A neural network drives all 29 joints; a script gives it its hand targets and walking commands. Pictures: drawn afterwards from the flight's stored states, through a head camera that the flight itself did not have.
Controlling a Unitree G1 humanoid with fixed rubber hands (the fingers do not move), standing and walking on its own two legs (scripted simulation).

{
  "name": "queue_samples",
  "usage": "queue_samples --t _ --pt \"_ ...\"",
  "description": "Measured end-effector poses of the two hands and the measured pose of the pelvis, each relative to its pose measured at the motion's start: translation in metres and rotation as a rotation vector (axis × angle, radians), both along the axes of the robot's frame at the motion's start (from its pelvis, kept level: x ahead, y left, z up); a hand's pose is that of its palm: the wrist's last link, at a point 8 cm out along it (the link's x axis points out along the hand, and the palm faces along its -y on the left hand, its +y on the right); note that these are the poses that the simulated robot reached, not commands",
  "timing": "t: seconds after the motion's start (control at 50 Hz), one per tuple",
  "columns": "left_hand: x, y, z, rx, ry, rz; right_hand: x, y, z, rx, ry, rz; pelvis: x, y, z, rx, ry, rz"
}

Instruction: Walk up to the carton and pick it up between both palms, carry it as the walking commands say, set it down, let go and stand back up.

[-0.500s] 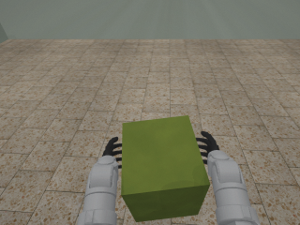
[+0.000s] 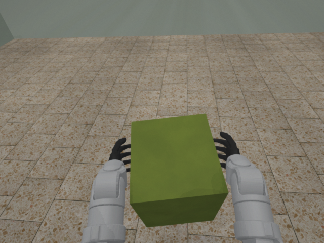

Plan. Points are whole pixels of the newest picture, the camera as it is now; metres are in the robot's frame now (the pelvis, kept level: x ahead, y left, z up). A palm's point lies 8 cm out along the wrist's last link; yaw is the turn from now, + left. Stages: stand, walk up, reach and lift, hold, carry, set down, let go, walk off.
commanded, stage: carry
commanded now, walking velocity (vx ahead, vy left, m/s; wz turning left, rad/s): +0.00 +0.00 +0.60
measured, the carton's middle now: (174, 174) +0.32 -0.01 -0.01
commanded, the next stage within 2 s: none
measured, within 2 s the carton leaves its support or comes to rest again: neither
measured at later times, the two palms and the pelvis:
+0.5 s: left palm (97, 178) +0.24 +0.16 +0.11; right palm (225, 158) +0.28 -0.13 +0.10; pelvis -0.06 -0.02 +0.00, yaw +10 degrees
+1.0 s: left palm out of the picture +0.07 +0.29 +0.09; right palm (154, 188) +0.22 +0.04 +0.10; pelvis -0.13 -0.01 -0.01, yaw +28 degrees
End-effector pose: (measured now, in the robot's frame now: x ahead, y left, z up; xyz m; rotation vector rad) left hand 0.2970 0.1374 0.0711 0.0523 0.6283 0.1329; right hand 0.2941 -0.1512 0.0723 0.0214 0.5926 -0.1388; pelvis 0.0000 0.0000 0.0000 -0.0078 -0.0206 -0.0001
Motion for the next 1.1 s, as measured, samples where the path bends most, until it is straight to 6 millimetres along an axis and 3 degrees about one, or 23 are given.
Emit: queue_samples --t 0.22,0.4,0.5,0.6,0.72,0.82,0.9,0.98,1.1 --pt "-0.011 0.023 0.026 -0.07 -0.074 0.074 0.001 0.022 0.032 0.055 -0.07 -0.008 -0.021 0.011 -0.012 0.0 0.063 0.031" --pt "-0.029 0.024 0.047 -0.067 -0.044 0.159 -0.001 0.023 0.037 0.115 -0.028 0.03 -0.052 -0.008 -0.012 -0.028 0.076 0.089" --pt "-0.058 0.024 0.039 -0.108 0.011 0.244 -0.015 0.026 0.031 0.138 0.04 0.061 -0.06 -0.016 0.001 0.028 0.065 0.172" --pt "-0.079 0.043 0.04 -0.12 -0.019 0.308 -0.015 0.048 0.037 0.138 0.017 0.12 -0.072 -0.013 0.004 0.046 0.069 0.246" --pt "-0.114 0.093 0.029 -0.134 -0.052 0.399 -0.02 0.106 0.038 0.099 -0.009 0.232 -0.087 0.005 -0.007 0.017 0.072 0.341" --pt "-0.162 0.134 0.013 -0.162 -0.031 0.498 -0.042 0.158 0.029 0.061 0.024 0.331 -0.103 0.006 -0.007 -0.005 0.063 0.386" --pt "-0.197 0.151 0.013 -0.17 -0.041 0.574 -0.059 0.183 0.027 0.066 0.025 0.398 -0.118 0.0 -0.005 -0.024 0.061 0.434" --pt "-0.221 0.155 0.016 -0.155 -0.055 0.612 -0.075 0.191 0.026 0.074 0.015 0.443 -0.132 -0.007 -0.007 -0.033 0.064 0.474" --pt "-0.243 0.135 0.024 -0.135 -0.07 0.632 -0.092 0.174 0.026 0.095 0.005 0.465 -0.145 -0.028 -0.01 -0.033 0.065 0.531"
